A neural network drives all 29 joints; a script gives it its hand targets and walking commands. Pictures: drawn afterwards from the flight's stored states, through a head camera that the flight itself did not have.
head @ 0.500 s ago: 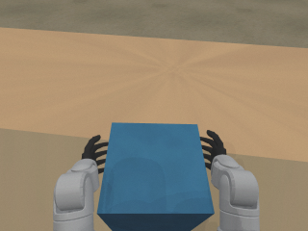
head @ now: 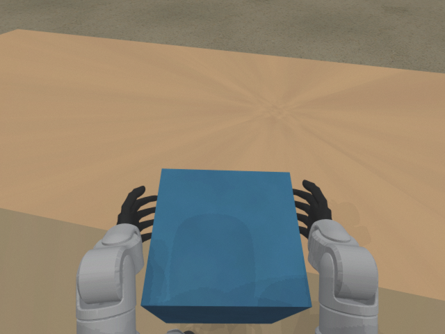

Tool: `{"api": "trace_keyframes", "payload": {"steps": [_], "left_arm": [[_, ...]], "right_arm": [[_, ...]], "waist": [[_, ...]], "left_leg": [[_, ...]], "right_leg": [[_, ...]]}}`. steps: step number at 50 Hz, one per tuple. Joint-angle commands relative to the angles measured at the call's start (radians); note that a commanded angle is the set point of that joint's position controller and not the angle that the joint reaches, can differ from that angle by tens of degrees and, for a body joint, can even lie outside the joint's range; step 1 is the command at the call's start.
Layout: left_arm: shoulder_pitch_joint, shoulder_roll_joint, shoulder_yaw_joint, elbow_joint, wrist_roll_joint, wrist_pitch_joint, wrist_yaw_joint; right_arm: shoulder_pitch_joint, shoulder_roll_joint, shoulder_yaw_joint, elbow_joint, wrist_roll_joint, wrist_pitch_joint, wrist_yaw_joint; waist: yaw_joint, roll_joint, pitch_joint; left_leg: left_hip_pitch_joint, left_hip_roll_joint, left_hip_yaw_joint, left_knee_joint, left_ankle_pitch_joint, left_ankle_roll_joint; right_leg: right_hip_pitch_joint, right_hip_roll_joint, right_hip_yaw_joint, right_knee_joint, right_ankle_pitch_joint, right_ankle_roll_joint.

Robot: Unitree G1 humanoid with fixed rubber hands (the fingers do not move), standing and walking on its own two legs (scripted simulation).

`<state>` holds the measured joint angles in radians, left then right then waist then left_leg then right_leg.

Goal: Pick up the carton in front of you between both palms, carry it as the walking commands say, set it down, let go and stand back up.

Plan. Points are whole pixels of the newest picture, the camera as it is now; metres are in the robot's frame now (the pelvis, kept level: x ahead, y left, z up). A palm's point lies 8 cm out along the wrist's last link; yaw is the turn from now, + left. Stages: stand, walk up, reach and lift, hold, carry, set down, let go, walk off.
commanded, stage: carry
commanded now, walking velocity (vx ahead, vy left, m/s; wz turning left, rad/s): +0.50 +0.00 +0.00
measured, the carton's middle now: (222, 254) +0.27 +0.01 +0.01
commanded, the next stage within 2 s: none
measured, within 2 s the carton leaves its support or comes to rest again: neither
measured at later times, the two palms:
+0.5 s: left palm (168, 95) +0.64 +0.15 +0.09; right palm (290, 95) +0.63 -0.15 +0.10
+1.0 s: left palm (193, 29) +1.04 +0.12 +0.09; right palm (281, 29) +1.03 -0.18 +0.10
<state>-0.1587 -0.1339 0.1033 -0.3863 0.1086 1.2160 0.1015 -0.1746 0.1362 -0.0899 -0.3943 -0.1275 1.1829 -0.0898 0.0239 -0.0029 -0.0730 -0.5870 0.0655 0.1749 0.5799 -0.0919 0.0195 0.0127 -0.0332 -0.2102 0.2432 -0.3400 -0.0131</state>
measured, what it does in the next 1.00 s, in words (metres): walks ahead: left foot, then right foot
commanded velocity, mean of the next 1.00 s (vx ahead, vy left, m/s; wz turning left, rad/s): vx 0.50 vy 0.00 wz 0.00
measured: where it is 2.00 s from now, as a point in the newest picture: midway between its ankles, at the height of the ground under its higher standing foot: (232, 161)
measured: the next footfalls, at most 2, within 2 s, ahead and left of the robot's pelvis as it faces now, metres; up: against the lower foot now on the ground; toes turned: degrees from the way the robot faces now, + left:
left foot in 0.08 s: +0.23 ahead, +0.10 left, +0.00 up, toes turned +10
right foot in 0.56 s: +0.56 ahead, -0.09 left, +0.00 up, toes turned -10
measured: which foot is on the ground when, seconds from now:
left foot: up 0.00-0.06, down 0.08-0.58, up 0.60-1.00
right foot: down 0.00-0.10, up 0.12-0.54, down 0.56-1.00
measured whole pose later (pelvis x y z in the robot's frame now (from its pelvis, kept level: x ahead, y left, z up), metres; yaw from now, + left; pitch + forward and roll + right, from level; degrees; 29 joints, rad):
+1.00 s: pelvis +0.66 -0.03 -0.01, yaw -3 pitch +5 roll -1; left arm -0.68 -0.04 0.22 0.03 0.06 1.20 0.15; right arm -0.67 0.04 -0.25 -0.02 -0.08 1.18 -0.13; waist 0.04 0.02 0.05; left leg -0.58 0.03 0.08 0.54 0.07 0.05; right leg -0.15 0.02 -0.19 0.53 -0.31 -0.06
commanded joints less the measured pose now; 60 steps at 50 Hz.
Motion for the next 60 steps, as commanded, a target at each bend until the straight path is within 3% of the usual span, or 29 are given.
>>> {"api": "trace_keyframes", "payload": {"steps": [1,3,4,5,6,7,9,10,12,18,24,27,28,29,30,31,33,34,42,49,51,52,53,54,55,56,57,58,60], "left_arm": [[-0.463,-0.849,-0.704,-0.070,-0.426,0.005,-0.290],[-0.475,-0.841,-0.702,-0.072,-0.422,0.011,-0.288],[-0.482,-0.835,-0.704,-0.070,-0.417,0.012,-0.288],[-0.505,-0.840,-0.715,-0.079,-0.423,0.019,-0.287],[-0.507,-0.837,-0.718,-0.079,-0.421,0.019,-0.289],[-0.517,-0.870,-0.722,-0.055,-0.415,0.009,-0.287],[-0.519,-0.935,-0.730,-0.049,-0.420,-0.018,-0.287],[-0.518,-0.956,-0.731,-0.044,-0.418,-0.030,-0.284],[-0.496,-0.973,-0.743,-0.040,-0.408,-0.053,-0.273],[-0.519,-0.915,-0.764,-0.042,-0.389,-0.078,-0.240],[-0.772,-0.749,-0.736,0.023,-0.432,-0.045,-0.221],[-0.868,-0.699,-0.665,0.142,-0.443,-0.030,-0.210],[-0.895,-0.690,-0.636,0.186,-0.445,-0.027,-0.208],[-0.927,-0.674,-0.604,0.228,-0.445,-0.022,-0.204],[-0.993,-0.667,-0.580,0.281,-0.444,-0.027,-0.207],[-1.025,-0.723,-0.571,0.304,-0.478,-0.028,-0.213],[-1.160,-0.829,-0.584,0.291,-0.525,-0.039,-0.220],[-1.227,-0.880,-0.588,0.278,-0.550,-0.045,-0.223],[-1.319,-0.998,-0.535,0.335,-0.547,-0.057,-0.229],[-1.223,-0.982,-0.571,0.277,-0.500,-0.045,-0.218],[-1.183,-0.967,-0.586,0.297,-0.487,-0.036,-0.216],[-1.168,-0.952,-0.590,0.312,-0.481,-0.033,-0.216],[-1.166,-0.934,-0.587,0.325,-0.473,-0.033,-0.217],[-1.171,-0.950,-0.589,0.353,-0.477,-0.021,-0.218],[-1.163,-0.946,-0.571,0.363,-0.484,-0.010,-0.216],[-1.170,-0.950,-0.576,0.338,-0.483,-0.010,-0.212],[-1.216,-0.959,-0.581,0.304,-0.483,-0.015,-0.209],[-1.255,-0.978,-0.583,0.280,-0.485,-0.022,-0.204],[-1.268,-0.987,-0.584,0.243,-0.485,-0.035,-0.187]], "right_arm": [[-0.361,0.922,0.695,0.030,0.389,0.032,0.235],[-0.352,0.915,0.688,0.048,0.398,0.036,0.243],[-0.358,0.911,0.684,0.053,0.398,0.037,0.247],[-0.352,0.898,0.671,0.078,0.383,0.036,0.252],[-0.342,0.924,0.673,0.104,0.393,0.029,0.256],[-0.358,0.950,0.679,0.084,0.411,0.024,0.261],[-0.393,1.008,0.702,0.061,0.431,0.007,0.267],[-0.412,1.025,0.713,0.047,0.439,-0.001,0.269],[-0.417,1.027,0.729,0.031,0.455,-0.014,0.277],[-0.427,0.925,0.733,0.040,0.462,-0.030,0.287],[-0.639,0.737,0.681,0.125,0.434,-0.015,0.233],[-0.784,0.702,0.647,0.218,0.437,0.003,0.207],[-0.833,0.701,0.633,0.248,0.438,0.009,0.201],[-0.876,0.708,0.618,0.282,0.439,0.016,0.197],[-0.929,0.749,0.610,0.294,0.455,0.020,0.191],[-1.011,0.756,0.590,0.320,0.459,0.018,0.185],[-1.075,0.844,0.562,0.365,0.473,0.009,0.180],[-1.107,0.884,0.555,0.384,0.482,0.004,0.178],[-1.162,1.003,0.511,0.447,0.453,-0.021,0.156],[-1.151,0.987,0.549,0.325,0.458,0.003,0.167],[-1.098,0.965,0.549,0.360,0.449,0.013,0.183],[-1.060,0.953,0.542,0.380,0.446,0.017,0.191],[-1.043,0.923,0.521,0.394,0.443,0.019,0.201],[-1.030,0.908,0.508,0.434,0.435,0.028,0.209],[-1.022,0.882,0.503,0.452,0.427,0.025,0.212],[-1.006,0.906,0.507,0.444,0.441,0.024,0.217],[-1.053,0.948,0.521,0.398,0.465,0.022,0.224],[-1.131,0.981,0.541,0.348,0.495,0.019,0.228],[-1.215,1.022,0.584,0.280,0.549,0.010,0.229]], "waist": [[-0.002,-0.160,-0.136],[-0.026,-0.129,-0.215],[-0.046,-0.071,-0.276],[-0.053,0.140,-0.357],[-0.056,0.301,-0.357],[-0.048,0.215,-0.328],[-0.044,0.052,-0.301],[-0.038,0.043,-0.295],[-0.035,0.089,-0.306],[-0.046,0.145,-0.213],[-0.058,0.162,-0.133],[0.005,0.134,-0.228],[0.042,0.055,-0.306],[0.053,-0.124,-0.355],[0.054,-0.395,-0.419],[0.049,-0.286,-0.405],[0.040,-0.081,-0.388],[0.031,-0.042,-0.386],[0.041,-0.090,-0.386],[0.040,-0.117,-0.340],[0.015,-0.055,-0.338],[-0.030,-0.035,-0.365],[-0.065,0.045,-0.397],[-0.054,0.206,-0.462],[-0.089,0.340,-0.536],[-0.100,0.270,-0.540],[-0.105,0.156,-0.495],[-0.096,0.073,-0.442],[-0.085,0.065,-0.433]], "left_leg": [[0.107,-0.045,0.069,-0.080,0.058,0.023],[0.399,-0.112,0.138,-0.139,0.009,0.031],[0.607,-0.036,0.037,-0.129,-0.060,0.035],[0.804,0.257,-0.437,-0.213,-0.226,0.158],[0.893,0.371,-0.734,-0.357,-0.148,0.251],[0.872,0.371,-0.633,-0.334,-0.038,0.243],[0.739,0.305,-0.434,-0.310,0.145,0.170],[0.693,0.280,-0.362,-0.325,0.146,0.135],[0.663,0.246,-0.259,-0.346,0.142,0.109],[0.690,0.178,-0.103,-0.352,0.236,0.121],[0.662,0.161,-0.035,-0.293,0.318,0.115],[0.614,0.122,0.047,-0.003,0.484,0.065],[0.514,0.081,0.059,0.214,0.365,0.042],[0.344,0.018,0.042,0.464,0.103,0.018],[0.025,-0.157,-0.060,0.726,-0.386,-0.006],[-0.066,-0.101,-0.185,0.850,-0.411,0.027],[-0.106,-0.026,-0.203,0.810,-0.332,0.059],[-0.100,-0.002,-0.207,0.738,-0.296,0.057],[-0.186,-0.016,-0.120,0.364,-0.165,0.024],[0.098,-0.065,-0.061,-0.116,0.254,0.039],[0.262,-0.115,0.008,-0.229,0.329,0.047],[0.432,-0.091,0.001,-0.254,0.396,0.050],[0.622,0.026,-0.115,-0.162,0.623,0.040],[0.923,0.234,-0.368,0.037,1.065,0.134],[1.102,0.334,-0.606,0.019,0.888,0.323],[1.064,0.333,-0.650,-0.049,0.559,0.342],[0.968,0.283,-0.597,-0.088,0.408,0.294],[0.868,0.250,-0.529,-0.100,0.456,0.246],[0.773,0.216,-0.444,-0.120,0.490,0.202]], "right_leg": [[0.108,-0.202,0.049,0.054,0.750,-0.074],[0.021,-0.153,-0.036,0.299,0.813,-0.032],[-0.127,-0.128,-0.033,0.482,0.613,-0.009],[-0.388,-0.044,-0.008,0.788,0.348,0.032],[-0.632,0.068,0.085,0.990,-0.115,0.039],[-0.691,-0.008,0.180,1.093,-0.123,0.007],[-0.669,-0.080,0.210,1.022,-0.028,-0.022],[-0.642,-0.097,0.210,0.946,0.013,-0.022],[-0.606,-0.080,0.171,0.855,0.059,-0.011],[-0.688,-0.050,0.070,0.542,0.189,0.010],[-0.592,-0.008,0.019,0.337,0.308,-0.045],[-0.287,0.075,-0.043,0.275,0.243,-0.065],[-0.083,0.053,-0.004,0.281,0.164,-0.056],[0.033,-0.173,0.350,0.203,0.030,-0.091],[0.222,-0.342,0.794,0.066,0.013,-0.249],[0.232,-0.340,0.747,0.072,0.096,-0.255],[0.141,-0.285,0.549,0.148,0.349,-0.212],[0.103,-0.269,0.484,0.151,0.407,-0.191],[0.163,-0.210,0.288,0.179,0.637,-0.209],[0.124,-0.132,0.134,0.271,0.665,-0.127],[0.115,-0.083,0.071,0.425,0.764,-0.072],[0.031,-0.057,0.038,0.568,0.703,-0.045],[-0.151,-0.019,0.053,0.743,0.417,-0.031],[-0.460,0.051,0.121,0.884,-0.152,-0.020],[-0.726,0.120,0.174,1.152,-0.300,-0.005],[-0.804,0.082,0.221,1.198,-0.263,-0.027],[-0.827,0.036,0.246,1.128,-0.195,-0.041],[-0.803,0.012,0.241,1.039,-0.128,-0.042],[-0.730,-0.002,0.231,0.921,-0.053,-0.033]]}}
